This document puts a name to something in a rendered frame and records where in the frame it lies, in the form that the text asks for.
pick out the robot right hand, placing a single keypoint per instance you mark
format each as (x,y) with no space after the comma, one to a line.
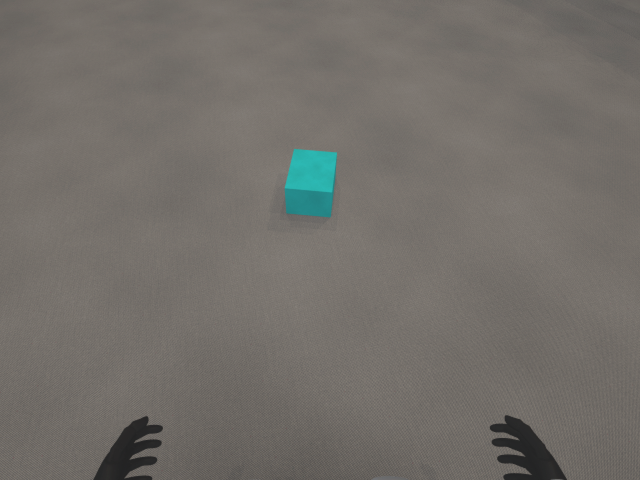
(538,460)

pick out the carton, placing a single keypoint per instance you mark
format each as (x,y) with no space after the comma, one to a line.
(310,183)

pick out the robot left hand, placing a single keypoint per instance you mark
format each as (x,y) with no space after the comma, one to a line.
(116,465)

